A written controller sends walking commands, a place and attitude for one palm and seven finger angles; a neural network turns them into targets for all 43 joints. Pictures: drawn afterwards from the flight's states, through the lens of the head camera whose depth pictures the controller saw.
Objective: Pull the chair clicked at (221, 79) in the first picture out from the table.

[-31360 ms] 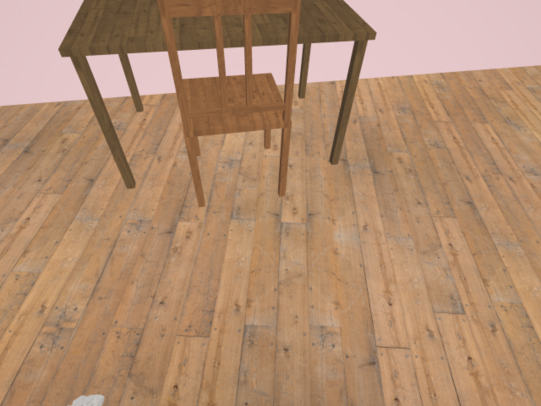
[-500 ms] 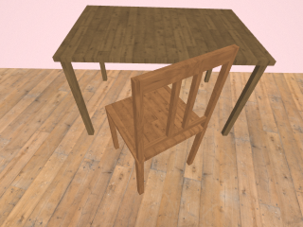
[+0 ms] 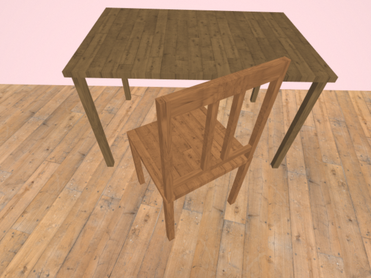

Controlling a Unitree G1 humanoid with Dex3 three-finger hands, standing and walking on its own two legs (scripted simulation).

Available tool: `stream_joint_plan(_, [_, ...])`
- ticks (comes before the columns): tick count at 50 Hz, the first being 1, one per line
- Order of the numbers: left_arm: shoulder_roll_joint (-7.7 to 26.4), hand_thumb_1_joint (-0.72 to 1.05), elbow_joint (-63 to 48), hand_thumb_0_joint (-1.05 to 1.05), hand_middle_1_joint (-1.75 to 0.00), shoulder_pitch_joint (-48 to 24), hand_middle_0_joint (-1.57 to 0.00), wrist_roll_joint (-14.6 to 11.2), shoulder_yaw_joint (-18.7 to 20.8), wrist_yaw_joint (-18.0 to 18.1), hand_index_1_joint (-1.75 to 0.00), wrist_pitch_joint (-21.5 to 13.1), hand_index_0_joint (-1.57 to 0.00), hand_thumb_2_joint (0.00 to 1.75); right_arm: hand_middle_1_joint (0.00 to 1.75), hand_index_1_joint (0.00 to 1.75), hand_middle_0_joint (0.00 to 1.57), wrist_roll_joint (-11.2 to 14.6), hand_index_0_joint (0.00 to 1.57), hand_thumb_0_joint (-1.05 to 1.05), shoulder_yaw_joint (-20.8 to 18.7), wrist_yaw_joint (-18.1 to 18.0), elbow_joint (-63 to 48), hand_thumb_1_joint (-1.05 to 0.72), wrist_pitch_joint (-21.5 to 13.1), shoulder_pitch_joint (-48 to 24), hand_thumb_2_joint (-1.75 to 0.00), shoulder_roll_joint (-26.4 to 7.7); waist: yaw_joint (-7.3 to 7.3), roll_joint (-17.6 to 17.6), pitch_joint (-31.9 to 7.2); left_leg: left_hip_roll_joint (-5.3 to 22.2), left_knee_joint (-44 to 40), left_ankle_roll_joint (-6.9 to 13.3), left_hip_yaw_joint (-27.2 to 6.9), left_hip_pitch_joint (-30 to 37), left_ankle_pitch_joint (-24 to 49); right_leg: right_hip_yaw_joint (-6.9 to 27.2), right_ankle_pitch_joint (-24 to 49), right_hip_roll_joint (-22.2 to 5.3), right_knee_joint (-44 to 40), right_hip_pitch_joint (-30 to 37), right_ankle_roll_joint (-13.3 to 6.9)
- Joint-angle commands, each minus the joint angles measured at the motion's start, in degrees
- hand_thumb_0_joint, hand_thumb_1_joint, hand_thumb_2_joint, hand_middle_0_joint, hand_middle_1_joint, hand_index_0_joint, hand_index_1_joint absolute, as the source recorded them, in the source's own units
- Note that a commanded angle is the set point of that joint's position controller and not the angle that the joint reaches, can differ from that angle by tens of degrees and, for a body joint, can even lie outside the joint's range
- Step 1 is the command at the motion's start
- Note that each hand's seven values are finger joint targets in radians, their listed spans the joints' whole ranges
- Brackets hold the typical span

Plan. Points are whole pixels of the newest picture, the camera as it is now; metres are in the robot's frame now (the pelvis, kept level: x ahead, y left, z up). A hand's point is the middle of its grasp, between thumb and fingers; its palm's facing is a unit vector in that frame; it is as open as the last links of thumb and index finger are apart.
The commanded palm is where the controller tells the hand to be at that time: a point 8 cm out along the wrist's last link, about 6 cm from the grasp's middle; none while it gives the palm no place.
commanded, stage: look again from close up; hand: left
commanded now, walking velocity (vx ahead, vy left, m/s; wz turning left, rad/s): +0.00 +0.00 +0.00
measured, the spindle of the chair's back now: (208, 139) +0.55 -0.04 -0.07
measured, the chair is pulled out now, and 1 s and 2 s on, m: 0.20 0.20 0.20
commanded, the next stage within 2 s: shuffle to correct the standing spot in 1.56 s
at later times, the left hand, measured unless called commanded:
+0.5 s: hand out of the picture -0.04 +0.14 -0.18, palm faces +0.05 -0.98 -0.17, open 7.4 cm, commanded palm none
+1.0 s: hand out of the picture -0.04 +0.12 -0.18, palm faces +0.06 -0.98 -0.16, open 7.4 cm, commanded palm none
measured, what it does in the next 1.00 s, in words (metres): stands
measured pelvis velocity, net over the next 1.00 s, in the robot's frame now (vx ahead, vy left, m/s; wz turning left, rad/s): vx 0.01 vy -0.03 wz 0.01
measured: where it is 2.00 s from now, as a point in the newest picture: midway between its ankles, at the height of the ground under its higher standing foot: outside the picture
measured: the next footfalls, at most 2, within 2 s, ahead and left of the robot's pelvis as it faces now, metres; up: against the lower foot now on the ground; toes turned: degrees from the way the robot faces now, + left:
none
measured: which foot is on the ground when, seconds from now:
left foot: down 0.00-1.00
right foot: down 0.00-1.00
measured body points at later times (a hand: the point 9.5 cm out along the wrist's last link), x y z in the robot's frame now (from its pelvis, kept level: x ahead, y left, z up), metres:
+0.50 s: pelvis +0.01 -0.01 +0.00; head +0.01 -0.01 +0.45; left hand -0.04 +0.19 -0.16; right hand +0.00 -0.23 -0.16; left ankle +0.01 +0.09 -0.74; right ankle -0.07 -0.10 -0.74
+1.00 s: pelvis +0.01 -0.03 +0.00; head +0.01 -0.03 +0.45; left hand -0.04 +0.18 -0.16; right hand +0.01 -0.24 -0.16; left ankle +0.01 +0.09 -0.74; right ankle -0.07 -0.10 -0.74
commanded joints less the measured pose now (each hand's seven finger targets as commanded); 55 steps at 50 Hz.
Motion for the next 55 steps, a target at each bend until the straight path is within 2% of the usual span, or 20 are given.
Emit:
stream_joint_plan(1, [4.7, 0.90, -0.4, 0.00, -0.30, 6.0, -0.20, -0.1, 0.7, 0.4, -0.30, -0.6, -0.20, 0.90, 0.30, 0.30, 0.20, 0.1, 0.20, 0.00, -0.6, -0.3, -1.4, -0.90, -0.7, 2.9, -0.90, -5.1, -0.19, 0.6, 4.1, 7.3, -3.0, 0.3, -7.8, 4.6, 10.3, 4.8, 13.7, -6.4, -4.9, -9.2, 0.1])
stream_joint_plan(2, [4.5, 0.90, -0.4, 0.00, -0.30, 6.0, -0.20, -0.1, 0.7, 0.4, -0.30, -0.5, -0.20, 0.90, 0.30, 0.30, 0.20, 0.1, 0.20, 0.00, -0.5, -0.3, -1.4, -0.90, -0.6, 2.8, -0.90, -4.8, -0.02, 0.7, 4.9, 7.4, -3.2, 0.3, -7.6, 4.2, 9.3, 4.7, 12.6, -6.4, -5.3, -9.4, 0.1])
stream_joint_plan(6, [4.7, 0.90, -0.3, 0.00, -0.30, 6.0, -0.20, -0.1, 0.7, 0.4, -0.30, -0.6, -0.20, 0.90, 0.30, 0.30, 0.20, 0.0, 0.20, 0.00, -0.6, -0.4, -1.5, -0.90, -0.7, 2.9, -0.90, -5.1, -0.16, 0.6, 3.5, 7.3, -2.7, 0.2, -7.8, 4.7, 10.8, 4.9, 14.4, -6.4, -5.0, -8.7, 0.1])
stream_joint_plan(7, [4.6, 0.90, -0.4, 0.00, -0.30, 6.0, -0.20, -0.1, 0.7, 0.4, -0.30, -0.6, -0.20, 0.90, 0.30, 0.30, 0.20, 0.1, 0.20, 0.00, -0.5, -0.4, -1.4, -0.90, -0.6, 2.9, -0.90, -4.9, -0.05, -0.3, 3.9, 7.4, -2.7, 0.3, -7.8, 4.5, 10.5, 4.6, 14.2, -6.3, -5.2, -8.6, 0.1])
stream_joint_plan(9, [4.5, 0.90, -0.3, 0.00, -0.30, 6.0, -0.20, -0.1, 0.7, 0.4, -0.30, -0.6, -0.20, 0.90, 0.30, 0.30, 0.20, 0.0, 0.20, 0.00, -0.5, -0.4, -1.5, -0.90, -0.6, 2.9, -0.90, -5.1, -0.13, 0.7, 4.1, 7.3, -2.8, 0.2, -7.8, 4.5, 10.2, 4.9, 13.8, -6.4, -5.3, -8.9, 0.0])
stream_joint_plan(16, [4.8, 0.90, -0.2, 0.00, -0.30, 6.0, -0.20, -0.1, 0.8, 0.4, -0.30, -0.7, -0.20, 0.90, 0.30, 0.30, 0.20, 0.0, 0.20, 0.00, -0.5, -0.4, -1.4, -0.90, -0.6, 2.9, -0.90, -5.1, -0.09, 0.1, 3.5, 7.3, -2.3, 0.1, -7.7, 4.6, 11.0, 4.8, 15.8, -6.5, -5.2, -8.1, 0.0])
stream_joint_plan(17, [4.7, 0.90, -0.2, 0.00, -0.30, 6.0, -0.20, -0.1, 0.7, 0.4, -0.30, -0.6, -0.20, 0.90, 0.30, 0.30, 0.20, 0.1, 0.20, 0.00, -0.4, -0.4, -1.3, -0.90, -0.5, 2.8, -0.90, -4.9, 0.09, -0.2, 4.4, 7.3, -2.5, 0.1, -7.6, 4.1, 10.3, 4.7, 15.1, -6.3, -5.4, -8.4, 0.0])
stream_joint_plan(19, [4.8, 0.90, -0.2, 0.00, -0.30, 6.3, -0.20, -0.2, 0.7, 0.4, -0.30, -0.6, -0.20, 0.90, 0.30, 0.30, 0.20, 0.0, 0.20, 0.00, -0.4, -0.4, -1.4, -0.90, -0.6, 2.7, -0.90, -5.0, 0.10, 0.6, 4.1, 7.2, -2.2, 0.1, -7.6, 4.3, 10.7, 4.8, 15.7, -6.5, -5.3, -8.4, 0.0])
stream_joint_plan(21, [4.9, 0.90, -0.2, 0.00, -0.30, 6.2, -0.20, -0.2, 0.8, 0.4, -0.30, -0.7, -0.20, 0.90, 0.30, 0.30, 0.20, 0.0, 0.20, 0.00, -0.4, -0.5, -1.4, -0.90, -0.6, 2.8, -0.90, -5.0, -0.05, -0.1, 3.1, 7.3, -1.8, 0.1, -7.5, 4.8, 11.3, 4.9, 17.4, -6.5, -5.2, -7.8, 0.0])
stream_joint_plan(23, [5.0, 0.90, -0.1, 0.00, -0.30, 6.2, -0.20, -0.1, 0.7, 0.4, -0.30, -0.6, -0.20, 0.90, 0.30, 0.30, 0.20, 0.0, 0.20, 0.00, -0.4, -0.4, -1.3, -0.90, -0.4, 2.7, -0.90, -4.9, 0.03, -0.1, 4.2, 7.2, -2.0, 0.0, -7.5, 4.2, 10.4, 4.7, 16.5, -6.6, -5.3, -8.2, 0.1])
stream_joint_plan(28, [4.9, 0.90, -0.2, 0.00, -0.30, 6.2, -0.20, -0.1, 0.8, 0.4, -0.30, -0.6, -0.20, 0.90, 0.30, 0.30, 0.20, 0.0, 0.20, 0.00, -0.4, -0.5, -1.4, -0.90, -0.4, 2.8, -0.90, -5.0, -0.06, 0.4, 4.0, 7.2, -1.7, -0.1, -7.3, 4.2, 10.8, 4.7, 17.5, -6.5, -5.3, -7.9, 0.1])
stream_joint_plan(35, [5.1, 0.90, 0.0, 0.00, -0.30, 6.4, -0.20, -0.1, 1.0, 0.4, -0.30, -0.7, -0.20, 0.90, 0.30, 0.30, 0.20, 0.0, 0.20, 0.00, -0.3, -0.7, -1.4, -0.90, -0.4, 2.8, -0.90, -4.9, 0.02, -0.3, 3.3, 7.2, -1.0, -0.1, -6.9, 4.6, 12.4, 4.7, 21.6, -6.6, -5.0, -6.8, 0.3])
stream_joint_plan(37, [4.9, 0.90, 0.0, 0.00, -0.30, 6.5, -0.20, -0.1, 1.0, 0.4, -0.30, -0.6, -0.20, 0.90, 0.30, 0.30, 0.20, 0.1, 0.20, 0.00, -0.2, -0.7, -1.3, -0.90, -0.2, 2.6, -0.90, -4.7, 0.19, -0.6, 4.8, 7.2, -1.3, -0.2, -6.8, 4.0, 10.7, 4.7, 20.2, -6.4, -5.4, -7.6, 0.4])
stream_joint_plan(41, [5.1, 0.90, 0.1, 0.00, -0.30, 6.6, -0.20, -0.2, 1.0, 0.4, -0.30, -0.6, -0.20, 0.90, 0.30, 0.30, 0.20, -0.1, 0.20, 0.00, -0.3, -0.7, -1.5, -0.90, -0.2, 2.7, -0.90, -4.9, 0.05, -0.2, 3.3, 7.1, -0.6, -0.3, -6.6, 4.7, 11.4, 4.9, 22.2, -6.6, -5.2, -7.0, 0.6])
stream_joint_plan(43, [5.1, 0.90, 0.0, 0.00, -0.30, 6.4, -0.20, -0.1, 1.0, 0.4, -0.30, -0.5, -0.20, 0.90, 0.30, 0.30, 0.20, 0.0, 0.20, 0.00, -0.3, -0.7, -1.4, -0.90, -0.1, 2.5, -0.90, -4.7, 0.12, 0.2, 4.6, 7.1, -1.0, -0.3, -6.7, 4.0, 10.6, 4.9, 20.7, -6.6, -5.4, -7.6, 0.6])
stream_joint_plan(46, [5.1, 0.90, 0.0, 0.00, -0.30, 6.4, -0.20, -0.2, 1.1, 0.5, -0.30, -0.6, -0.20, 0.90, 0.30, 0.30, 0.20, -0.1, 0.20, 0.00, -0.3, -0.8, -1.6, -0.90, -0.1, 2.7, -0.90, -4.8, -0.03, 0.1, 3.5, 7.1, -0.6, -0.3, -6.6, 4.5, 11.1, 5.1, 22.4, -6.5, -5.3, -6.9, 0.7])
stream_joint_plan(52, [5.1, 0.90, 0.1, 0.00, -0.30, 6.7, -0.20, -0.2, 1.2, 0.4, -0.30, -0.5, -0.20, 0.90, 0.30, 0.30, 0.20, 0.0, 0.20, 0.00, -0.2, -0.8, -1.6, -0.90, -0.1, 2.6, -0.90, -4.6, 0.31, -0.1, 4.9, 7.1, -0.7, -0.4, -6.3, 3.8, 10.1, 4.8, 21.6, -6.5, -5.8, -7.2, 0.9])
stream_joint_plan(55, [5.2, 0.90, 0.1, 0.00, -0.30, 6.7, -0.20, -0.2, 1.1, 0.4, -0.30, -0.5, -0.20, 0.90, 0.30, 0.30, 0.20, -0.1, 0.20, 0.00, -0.3, -0.9, -1.6, -0.90, -0.1, 2.8, -0.90, -4.7, 0.09, 0.4, 4.1, 7.1, -0.6, -0.4, -6.5, 4.3, 11.0, 4.9, 21.9, -6.5, -5.6, -7.0, 0.7])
